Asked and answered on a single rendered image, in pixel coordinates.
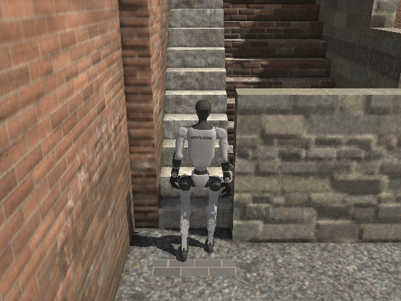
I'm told stairs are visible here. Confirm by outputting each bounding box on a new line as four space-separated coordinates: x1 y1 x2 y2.
158 0 231 228

